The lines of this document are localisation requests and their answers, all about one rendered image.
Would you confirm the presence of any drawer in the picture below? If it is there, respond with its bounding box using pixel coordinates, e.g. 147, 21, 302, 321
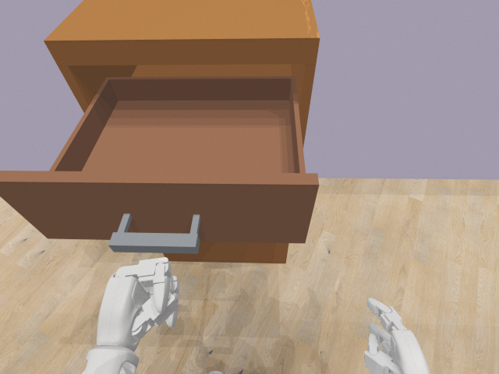
0, 76, 319, 243

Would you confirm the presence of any cabinet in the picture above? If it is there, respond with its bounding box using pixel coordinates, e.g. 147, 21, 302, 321
44, 0, 320, 263

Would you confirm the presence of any robot right hand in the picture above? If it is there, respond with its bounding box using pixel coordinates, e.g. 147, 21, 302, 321
364, 298, 430, 374

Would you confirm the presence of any robot left hand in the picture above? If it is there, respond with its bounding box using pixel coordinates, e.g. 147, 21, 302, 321
97, 257, 180, 351

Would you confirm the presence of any handle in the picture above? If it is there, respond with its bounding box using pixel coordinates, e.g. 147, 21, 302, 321
108, 213, 201, 254

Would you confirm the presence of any left robot forearm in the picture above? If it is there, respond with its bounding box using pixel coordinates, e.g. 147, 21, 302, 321
81, 346, 139, 374

